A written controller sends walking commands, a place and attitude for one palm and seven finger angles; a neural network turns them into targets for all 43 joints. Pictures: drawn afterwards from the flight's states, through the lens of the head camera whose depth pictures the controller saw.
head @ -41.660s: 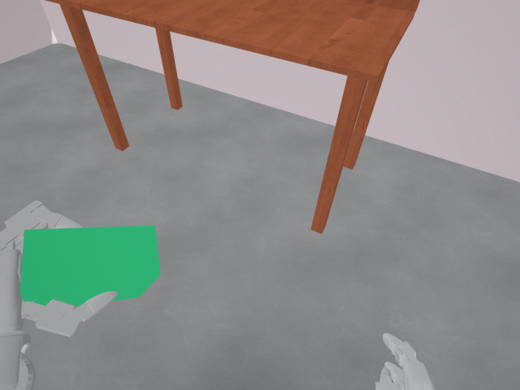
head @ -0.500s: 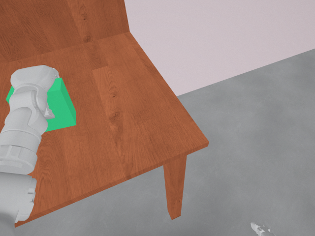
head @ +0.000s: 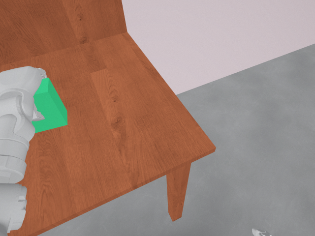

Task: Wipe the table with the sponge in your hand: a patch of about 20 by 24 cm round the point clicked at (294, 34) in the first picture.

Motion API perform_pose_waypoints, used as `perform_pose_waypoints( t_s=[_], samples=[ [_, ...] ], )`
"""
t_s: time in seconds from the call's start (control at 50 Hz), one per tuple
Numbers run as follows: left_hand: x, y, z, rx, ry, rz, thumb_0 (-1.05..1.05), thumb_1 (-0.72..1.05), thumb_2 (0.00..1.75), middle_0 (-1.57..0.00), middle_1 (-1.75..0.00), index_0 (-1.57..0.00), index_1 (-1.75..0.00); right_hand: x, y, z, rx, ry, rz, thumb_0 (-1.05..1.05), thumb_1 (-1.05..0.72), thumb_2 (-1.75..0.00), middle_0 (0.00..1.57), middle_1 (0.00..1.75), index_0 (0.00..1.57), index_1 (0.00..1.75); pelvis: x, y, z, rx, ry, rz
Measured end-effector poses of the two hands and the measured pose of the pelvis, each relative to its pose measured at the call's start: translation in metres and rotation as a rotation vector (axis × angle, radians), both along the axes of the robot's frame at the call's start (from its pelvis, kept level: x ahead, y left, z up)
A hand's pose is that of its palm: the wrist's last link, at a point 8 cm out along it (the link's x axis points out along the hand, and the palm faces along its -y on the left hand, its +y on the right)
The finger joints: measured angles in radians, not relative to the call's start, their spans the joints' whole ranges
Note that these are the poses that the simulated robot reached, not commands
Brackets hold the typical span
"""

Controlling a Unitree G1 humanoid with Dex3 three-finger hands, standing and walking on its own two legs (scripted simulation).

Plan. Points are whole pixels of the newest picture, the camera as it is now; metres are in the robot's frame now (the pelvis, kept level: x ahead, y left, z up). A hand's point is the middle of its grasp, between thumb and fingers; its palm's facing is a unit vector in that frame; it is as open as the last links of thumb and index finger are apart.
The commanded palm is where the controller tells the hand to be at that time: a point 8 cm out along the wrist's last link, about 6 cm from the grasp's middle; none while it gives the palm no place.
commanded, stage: slide back across to the first lane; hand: left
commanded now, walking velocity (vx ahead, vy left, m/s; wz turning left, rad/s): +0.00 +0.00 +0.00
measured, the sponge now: (38, 113) +0.39 +0.35 +0.10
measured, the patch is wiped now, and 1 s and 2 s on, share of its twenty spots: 0.95 0.95 0.95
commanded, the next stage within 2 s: wipe back along the first lane in 0.28 s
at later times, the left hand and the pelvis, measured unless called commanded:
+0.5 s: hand (6, 106) +0.37 +0.40 +0.15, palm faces -0.05 +0.02 -1.00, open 9.8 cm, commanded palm +0.33 +0.38 +0.21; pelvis +0.02 +0.04 +0.00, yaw +3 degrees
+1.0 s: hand (9, 120) +0.33 +0.36 +0.15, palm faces +0.07 -0.02 -1.00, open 9.8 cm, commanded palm +0.28 +0.36 +0.19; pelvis +0.02 +0.07 +0.00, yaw +1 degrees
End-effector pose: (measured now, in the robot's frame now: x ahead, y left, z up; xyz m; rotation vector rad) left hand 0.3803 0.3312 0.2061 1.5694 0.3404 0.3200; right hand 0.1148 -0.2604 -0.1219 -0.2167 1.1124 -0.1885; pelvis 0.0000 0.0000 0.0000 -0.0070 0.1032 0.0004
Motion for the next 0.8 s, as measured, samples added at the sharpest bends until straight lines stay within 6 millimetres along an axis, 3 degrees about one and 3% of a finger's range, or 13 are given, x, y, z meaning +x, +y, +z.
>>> perform_pose_waypoints(
  t_s=[0.2,0.32,0.46,0.66,0.8],
  samples=[
    [-0.016,0.025,0.001,-0.003,0.017,0.033,0.00,-0.51,1.11,-0.77,-1.35,-0.79,-1.35,0.063,0.038,0.015,0.025,-0.119,0.100,0.01,-0.90,-0.90,0.20,0.30,0.20,0.30,0.011,0.019,0.003,-0.012,-0.018,0.023],
    [-0.021,0.042,0.001,-0.006,0.022,0.042,0.00,-0.51,1.11,-0.76,-1.35,-0.79,-1.35,0.087,0.059,0.021,0.032,-0.146,0.156,0.01,-0.90,-0.90,0.20,0.30,0.20,0.30,0.016,0.028,0.004,-0.017,-0.019,0.037],
    [-0.025,0.056,0.001,-0.006,0.032,0.047,0.00,-0.51,1.11,-0.76,-1.36,-0.79,-1.35,0.095,0.075,0.020,0.045,-0.139,0.188,0.01,-0.90,-0.90,0.20,0.30,0.20,0.30,0.020,0.039,0.005,-0.021,-0.014,0.048],
    [-0.041,0.044,-0.003,-0.031,-0.031,-0.002,-0.01,-0.50,1.10,-0.76,-1.36,-0.78,-1.35,0.091,0.094,0.013,0.087,-0.119,0.208,0.01,-0.90,-0.90,0.20,0.30,0.20,0.30,0.025,0.055,0.005,-0.024,-0.024,0.045],
    [-0.057,0.032,-0.003,-0.029,-0.069,-0.012,0.00,-0.50,1.10,-0.75,-1.36,-0.78,-1.36,0.105,0.112,0.016,0.121,-0.163,0.244,0.01,-0.91,-0.90,0.20,0.30,0.20,0.30,0.022,0.063,0.004,-0.027,-0.041,0.040]
  ],
)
